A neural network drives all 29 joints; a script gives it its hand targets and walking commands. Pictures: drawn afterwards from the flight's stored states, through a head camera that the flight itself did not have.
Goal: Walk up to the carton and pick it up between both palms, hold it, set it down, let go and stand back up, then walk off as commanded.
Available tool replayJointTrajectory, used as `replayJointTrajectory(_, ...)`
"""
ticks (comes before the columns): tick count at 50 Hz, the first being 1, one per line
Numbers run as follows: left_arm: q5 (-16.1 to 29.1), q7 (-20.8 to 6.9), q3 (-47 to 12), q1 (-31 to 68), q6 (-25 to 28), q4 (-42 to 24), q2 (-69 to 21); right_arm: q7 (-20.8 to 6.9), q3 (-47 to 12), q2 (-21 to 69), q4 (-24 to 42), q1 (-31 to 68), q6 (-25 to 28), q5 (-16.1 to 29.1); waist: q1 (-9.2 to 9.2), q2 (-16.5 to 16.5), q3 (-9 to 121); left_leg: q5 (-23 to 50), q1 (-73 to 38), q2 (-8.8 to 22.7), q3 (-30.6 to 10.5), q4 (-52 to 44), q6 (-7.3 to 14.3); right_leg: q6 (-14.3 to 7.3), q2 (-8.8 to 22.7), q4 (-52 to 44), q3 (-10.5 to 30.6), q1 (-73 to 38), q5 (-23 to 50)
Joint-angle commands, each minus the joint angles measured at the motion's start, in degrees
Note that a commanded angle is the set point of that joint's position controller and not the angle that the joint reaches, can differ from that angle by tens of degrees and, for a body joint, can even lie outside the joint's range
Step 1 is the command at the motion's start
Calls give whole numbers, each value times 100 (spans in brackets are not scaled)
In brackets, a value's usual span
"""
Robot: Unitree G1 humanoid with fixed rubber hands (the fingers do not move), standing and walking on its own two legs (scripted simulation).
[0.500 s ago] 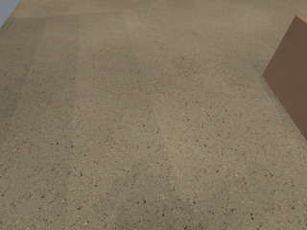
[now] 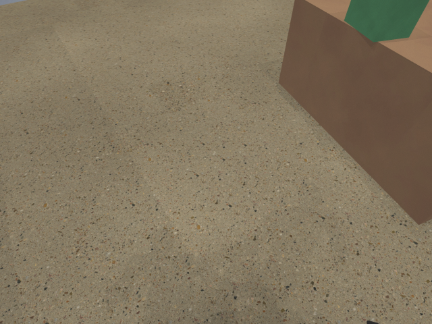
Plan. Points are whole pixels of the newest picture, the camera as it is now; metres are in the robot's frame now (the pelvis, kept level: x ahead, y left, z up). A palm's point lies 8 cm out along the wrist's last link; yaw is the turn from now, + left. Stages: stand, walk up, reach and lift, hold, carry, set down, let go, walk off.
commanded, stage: walk up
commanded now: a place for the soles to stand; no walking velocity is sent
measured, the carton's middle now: (385, 4) +1.44 -0.83 +0.00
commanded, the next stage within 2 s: none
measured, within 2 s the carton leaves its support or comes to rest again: neither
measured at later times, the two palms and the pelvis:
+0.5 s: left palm (114, 226) +0.38 +0.25 -0.11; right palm (378, 252) +0.30 -0.36 -0.10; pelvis +0.24 -0.03 -0.01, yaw -15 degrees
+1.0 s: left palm (168, 137) +0.69 +0.15 -0.11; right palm (374, 197) +0.45 -0.42 -0.12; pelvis +0.47 -0.09 -0.02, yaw -30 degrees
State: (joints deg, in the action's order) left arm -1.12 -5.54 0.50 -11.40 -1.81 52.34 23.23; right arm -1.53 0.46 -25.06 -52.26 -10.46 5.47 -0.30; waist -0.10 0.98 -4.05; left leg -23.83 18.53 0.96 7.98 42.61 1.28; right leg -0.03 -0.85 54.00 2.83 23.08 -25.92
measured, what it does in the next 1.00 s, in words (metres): walks ahead, turning right: right foot, then left foot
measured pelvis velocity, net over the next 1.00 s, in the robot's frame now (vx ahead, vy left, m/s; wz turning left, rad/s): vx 0.47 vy -0.09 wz -0.52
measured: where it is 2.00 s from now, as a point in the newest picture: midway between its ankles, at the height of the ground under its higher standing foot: (257, 205)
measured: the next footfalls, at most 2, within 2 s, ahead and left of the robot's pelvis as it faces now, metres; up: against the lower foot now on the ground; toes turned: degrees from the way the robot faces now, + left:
right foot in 0.18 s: +0.17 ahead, -0.17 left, +0.00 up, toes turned -11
left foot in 0.50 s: +0.37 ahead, +0.05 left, +0.00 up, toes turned -11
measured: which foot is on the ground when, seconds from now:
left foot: down 0.00-0.24, up 0.26-0.48, down 0.50-0.84, up 0.86-1.00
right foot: up 0.00-0.16, down 0.18-0.50, up 0.52-0.76, down 0.78-1.00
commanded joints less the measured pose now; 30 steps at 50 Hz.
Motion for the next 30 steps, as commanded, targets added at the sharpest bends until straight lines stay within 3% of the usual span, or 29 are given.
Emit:
replayJointTrajectory(1,74,118,502,1241,241,-808,1388,213,839,-1675,264,-482,158,-84,-693,286,421,1556,-3336,2420,-2598,-2731,278,-59,472,1300,17,2973,291)
replayJointTrajectory(2,85,73,482,1195,240,-758,1363,213,796,-1513,267,-362,151,-86,-646,541,429,2293,-3329,2176,-1935,-2521,224,-20,625,1139,-169,2835,407)
replayJointTrajectory(4,113,8,444,1290,250,-806,1234,186,775,-1432,233,-276,118,-104,-697,733,228,2992,-3205,1985,-1219,-2181,391,34,744,404,-510,2736,411)
replayJointTrajectory(6,76,-24,408,1525,259,-870,1105,140,794,-1505,286,-202,73,-112,-759,810,22,2778,-3097,2121,-986,-2011,680,1,848,-377,-752,2694,413)
replayJointTrajectory(7,57,-18,400,1484,279,-836,1075,118,808,-1577,319,-115,53,-91,-695,817,46,2621,-2876,2153,-837,-1888,755,-57,821,-727,-844,2323,605)
replayJointTrajectory(8,54,-14,425,1208,299,-725,1098,90,816,-1612,361,111,17,-81,-482,885,122,2541,-2420,2092,-579,-1604,784,-94,698,-965,-1041,1618,743)
replayJointTrajectory(9,65,9,517,692,324,-587,1191,57,792,-1622,477,458,-2,-53,-58,862,299,3004,-1489,1898,-51,-1143,694,-244,437,-1363,-1283,209,744)
replayJointTrajectory(10,99,39,661,-252,366,-348,1372,8,772,-1575,577,621,-29,-19,511,340,828,3532,-697,1447,525,167,509,-454,48,-1841,-1374,-1556,1095)
replayJointTrajectory(11,157,121,909,-1405,390,-65,1902,-26,726,-1278,746,1011,-7,32,1231,-941,1276,3703,728,499,600,2560,82,-1148,256,-2538,726,-2995,43)
replayJointTrajectory(12,227,229,1032,-1629,387,-24,2427,-34,617,-1013,958,1029,52,176,1103,-2432,1197,652,2790,-310,-31,3432,-287,-2024,1460,-3167,3855,-4194,1047)
replayJointTrajectory(13,279,292,996,-1672,366,-91,2221,-36,557,-1161,1098,1482,167,135,1084,-1707,903,-450,3597,-116,-915,3469,-280,-2303,1762,-3208,4655,-4424,1946)
replayJointTrajectory(14,258,388,930,-1611,378,-133,2095,-64,492,-1118,1178,1810,279,95,1087,-1382,710,-613,3595,69,-1147,3375,-186,-2295,1754,-3062,4333,-4263,3305)
replayJointTrajectory(15,231,483,854,-1398,389,-134,1944,-71,457,-1022,1148,1824,321,26,966,-1017,523,-683,3511,118,-1158,3092,-106,-2189,1740,-2903,3920,-3955,4124)
replayJointTrajectory(16,247,525,788,-1072,414,-187,1804,-67,442,-953,1083,1663,299,-25,705,-882,361,-729,3181,226,-1132,2698,-40,-1975,1649,-2791,3440,-3353,4370)
replayJointTrajectory(17,233,534,743,-745,443,-319,1726,-76,467,-997,1026,1379,267,-44,473,-938,364,-705,2690,285,-1118,2256,-31,-1818,1558,-2745,3078,-2746,4333)
replayJointTrajectory(19,148,513,680,-510,510,-445,1705,-94,522,-1049,1048,1261,214,-40,347,-1086,417,-1010,2178,272,-1146,1337,-29,-1669,1472,-2738,2852,-2141,3876)
replayJointTrajectory(21,61,487,670,-288,567,-539,1785,-91,568,-1070,1120,1177,218,-7,228,-1241,409,-612,1612,277,-1100,559,-26,-1528,1423,-2702,2656,-1539,3603)
replayJointTrajectory(22,65,465,656,-48,567,-578,1784,-86,603,-1086,1031,927,239,-16,61,-1245,479,-122,992,208,-948,78,-60,-1393,1261,-2456,2375,-1163,3442)
replayJointTrajectory(23,78,448,618,323,531,-676,1720,-70,662,-1047,855,321,255,-41,-300,-1048,622,550,-175,138,-887,-642,-75,-1152,993,-1809,1939,-389,3019)
replayJointTrajectory(24,117,418,509,918,524,-899,1421,-17,799,-1221,560,-724,259,-93,-924,-400,1074,930,-2476,192,-1035,-1417,-46,-778,403,-722,1152,1136,2414)
replayJointTrajectory(25,97,404,359,959,584,-1055,684,62,1084,-2039,317,-1810,257,-202,-1353,1567,1773,-48,-4031,1514,-2702,-2070,123,-459,-522,1237,373,2328,432)
replayJointTrajectory(26,88,446,394,662,571,-967,1003,113,1104,-2192,494,-1572,236,-65,-1128,1170,1709,-621,-3957,2818,-4559,-2910,341,-250,-357,2032,259,2891,-330)
replayJointTrajectory(27,50,476,449,609,565,-838,1424,124,1051,-2116,564,-1006,201,101,-907,654,1481,-432,-3574,3000,-4629,-2821,520,-179,0,2350,384,2784,-112)
replayJointTrajectory(28,51,474,454,701,583,-743,1493,136,965,-1852,591,-669,189,16,-784,587,929,460,-3239,2822,-3952,-2538,646,-119,242,2342,126,2875,95)
replayJointTrajectory(29,92,454,452,740,583,-703,1442,149,898,-1609,601,-480,191,-51,-672,549,595,1391,-2791,2459,-3130,-2349,631,-83,436,2119,100,2750,300)
replayJointTrajectory(30,127,421,450,614,567,-672,1405,159,832,-1453,598,-353,183,-73,-584,729,568,2219,-2691,2216,-2492,-2149,650,-32,548,2012,17,2584,431)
